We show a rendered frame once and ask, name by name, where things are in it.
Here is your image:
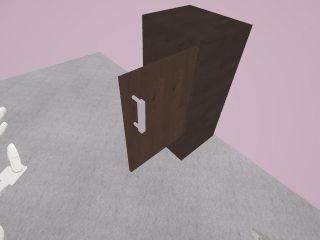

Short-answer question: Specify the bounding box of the cupboard door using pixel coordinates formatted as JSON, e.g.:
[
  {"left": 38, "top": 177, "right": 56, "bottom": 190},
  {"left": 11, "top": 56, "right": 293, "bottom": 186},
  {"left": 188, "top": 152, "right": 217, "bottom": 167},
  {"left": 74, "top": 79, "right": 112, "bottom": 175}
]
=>
[{"left": 118, "top": 46, "right": 199, "bottom": 172}]

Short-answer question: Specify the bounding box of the robot left hand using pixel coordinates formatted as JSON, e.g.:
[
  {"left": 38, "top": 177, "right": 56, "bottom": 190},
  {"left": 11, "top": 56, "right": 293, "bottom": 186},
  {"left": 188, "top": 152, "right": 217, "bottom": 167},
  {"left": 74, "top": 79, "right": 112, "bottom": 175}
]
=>
[{"left": 0, "top": 106, "right": 27, "bottom": 199}]

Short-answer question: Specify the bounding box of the handle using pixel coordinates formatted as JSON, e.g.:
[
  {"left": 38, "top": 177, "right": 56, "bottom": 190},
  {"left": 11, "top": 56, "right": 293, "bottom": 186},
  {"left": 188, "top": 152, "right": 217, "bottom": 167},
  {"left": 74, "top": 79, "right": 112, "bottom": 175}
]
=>
[{"left": 131, "top": 95, "right": 146, "bottom": 134}]

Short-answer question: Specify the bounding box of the robot right hand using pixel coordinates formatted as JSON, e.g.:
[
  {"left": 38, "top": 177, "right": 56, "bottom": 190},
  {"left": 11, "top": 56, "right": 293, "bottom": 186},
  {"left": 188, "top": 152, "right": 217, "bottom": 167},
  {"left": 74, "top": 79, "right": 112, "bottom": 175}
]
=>
[{"left": 250, "top": 228, "right": 270, "bottom": 240}]

